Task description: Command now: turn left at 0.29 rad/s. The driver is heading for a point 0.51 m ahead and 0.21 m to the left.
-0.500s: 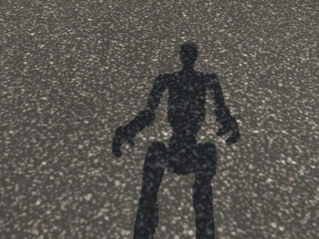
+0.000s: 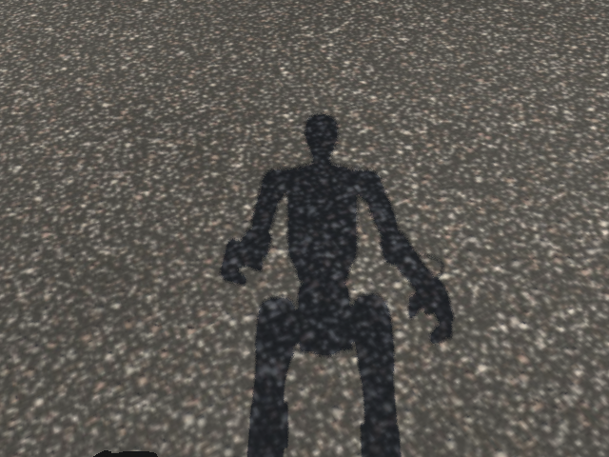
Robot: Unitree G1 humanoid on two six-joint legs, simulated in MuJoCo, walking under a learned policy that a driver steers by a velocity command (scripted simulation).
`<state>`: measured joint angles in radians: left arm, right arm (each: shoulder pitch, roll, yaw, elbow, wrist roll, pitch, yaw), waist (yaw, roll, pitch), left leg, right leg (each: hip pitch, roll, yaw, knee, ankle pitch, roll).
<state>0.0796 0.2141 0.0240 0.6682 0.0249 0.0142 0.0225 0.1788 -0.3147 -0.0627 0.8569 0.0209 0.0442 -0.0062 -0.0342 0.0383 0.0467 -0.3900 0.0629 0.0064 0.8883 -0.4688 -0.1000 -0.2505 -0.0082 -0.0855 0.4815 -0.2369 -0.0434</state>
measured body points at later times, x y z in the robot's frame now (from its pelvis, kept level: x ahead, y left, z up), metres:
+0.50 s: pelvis -0.01 +0.04 +0.01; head +0.02 +0.08 +0.46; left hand +0.07 +0.37 -0.11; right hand +0.19 -0.21 -0.08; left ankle -0.03 +0.12 -0.74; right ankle +0.06 -0.12 -0.67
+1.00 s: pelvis +0.01 +0.01 +0.00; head +0.05 +0.03 +0.45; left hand -0.03 +0.32 -0.10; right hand +0.29 -0.15 -0.11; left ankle -0.07 +0.13 -0.70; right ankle +0.08 -0.09 -0.74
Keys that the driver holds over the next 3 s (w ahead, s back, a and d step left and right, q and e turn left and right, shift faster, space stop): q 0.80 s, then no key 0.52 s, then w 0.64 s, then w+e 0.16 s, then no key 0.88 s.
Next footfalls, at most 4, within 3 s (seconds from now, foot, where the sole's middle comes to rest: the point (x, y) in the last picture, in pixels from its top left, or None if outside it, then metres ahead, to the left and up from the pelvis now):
0.18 left None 0.01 0.13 -0.78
0.72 right None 0.12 -0.06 -0.78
1.08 left None -0.03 0.15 -0.78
2.06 left None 0.34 0.37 -0.78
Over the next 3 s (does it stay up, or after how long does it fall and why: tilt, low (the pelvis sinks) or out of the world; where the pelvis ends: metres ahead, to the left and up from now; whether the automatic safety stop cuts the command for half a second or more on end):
stays up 0.47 0.30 0.00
